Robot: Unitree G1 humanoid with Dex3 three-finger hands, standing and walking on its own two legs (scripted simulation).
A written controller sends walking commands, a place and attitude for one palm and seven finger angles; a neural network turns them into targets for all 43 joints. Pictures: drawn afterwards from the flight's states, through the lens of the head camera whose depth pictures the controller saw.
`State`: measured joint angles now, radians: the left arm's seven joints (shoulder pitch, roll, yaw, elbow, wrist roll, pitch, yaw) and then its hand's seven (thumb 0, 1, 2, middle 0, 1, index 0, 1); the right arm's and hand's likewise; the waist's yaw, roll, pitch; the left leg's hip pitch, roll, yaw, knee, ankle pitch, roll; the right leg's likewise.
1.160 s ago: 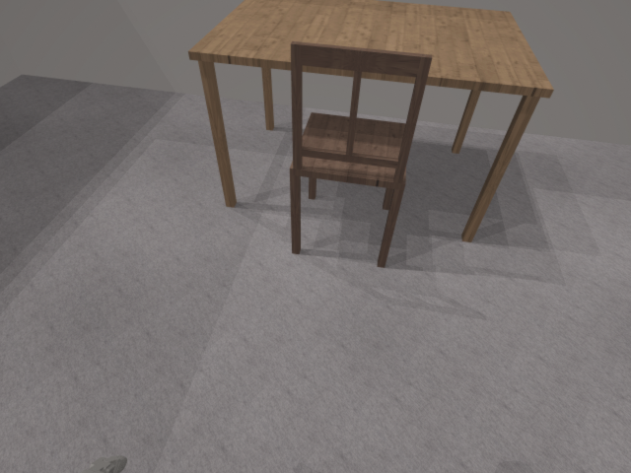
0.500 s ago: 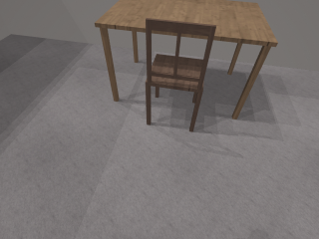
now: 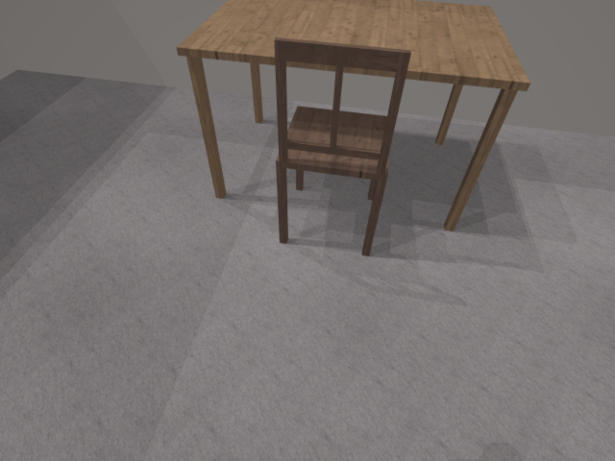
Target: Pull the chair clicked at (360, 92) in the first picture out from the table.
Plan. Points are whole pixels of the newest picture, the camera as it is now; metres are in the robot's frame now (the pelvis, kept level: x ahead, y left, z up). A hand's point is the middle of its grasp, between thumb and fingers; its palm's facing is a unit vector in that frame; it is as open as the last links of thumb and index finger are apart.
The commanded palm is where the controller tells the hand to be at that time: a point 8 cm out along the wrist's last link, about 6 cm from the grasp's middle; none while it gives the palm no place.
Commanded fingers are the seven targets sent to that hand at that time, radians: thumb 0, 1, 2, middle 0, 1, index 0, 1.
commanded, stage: look at it before walking up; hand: left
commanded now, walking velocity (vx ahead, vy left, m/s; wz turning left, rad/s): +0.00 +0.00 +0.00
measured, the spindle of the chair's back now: (336, 109) +1.11 -0.03 -0.11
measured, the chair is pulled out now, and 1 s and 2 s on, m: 0.00 0.00 0.00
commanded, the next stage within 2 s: walk to a spot facing it in 0.28 s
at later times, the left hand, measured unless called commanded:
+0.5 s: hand out of the picture +0.07 +0.24 -0.16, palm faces -0.04 -0.95 -0.32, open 7.4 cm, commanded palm none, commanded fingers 0.00 0.90 0.90 -0.20 -0.30 -0.20 -0.30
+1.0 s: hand out of the picture +0.15 +0.11 -0.17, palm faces -0.20 -0.96 -0.19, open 7.4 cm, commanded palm none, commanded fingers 0.00 0.90 0.90 -0.20 -0.30 -0.20 -0.30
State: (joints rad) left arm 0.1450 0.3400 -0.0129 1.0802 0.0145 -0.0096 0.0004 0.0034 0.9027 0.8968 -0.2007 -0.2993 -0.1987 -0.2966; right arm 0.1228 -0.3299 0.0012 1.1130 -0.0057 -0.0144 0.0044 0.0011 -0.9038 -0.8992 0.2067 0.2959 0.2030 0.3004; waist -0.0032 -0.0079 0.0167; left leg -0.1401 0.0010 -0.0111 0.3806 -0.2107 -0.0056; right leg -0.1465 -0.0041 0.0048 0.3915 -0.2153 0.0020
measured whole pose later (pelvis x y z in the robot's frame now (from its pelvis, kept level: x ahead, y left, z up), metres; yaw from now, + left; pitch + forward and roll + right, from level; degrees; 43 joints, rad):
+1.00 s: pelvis +0.13 -0.07 +0.00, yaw -15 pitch -1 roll +0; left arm 0.38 0.16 0.03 1.04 0.03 -0.05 0.00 0.00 0.91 0.90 -0.20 -0.30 -0.20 -0.30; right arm 0.23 -0.21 -0.06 1.04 -0.02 -0.01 0.02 0.01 -0.91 -0.90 0.20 0.30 0.20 0.30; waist 0.01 0.01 0.02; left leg -0.54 0.12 0.08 1.10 -0.27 -0.03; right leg -0.16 0.05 -0.03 0.43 -0.26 -0.07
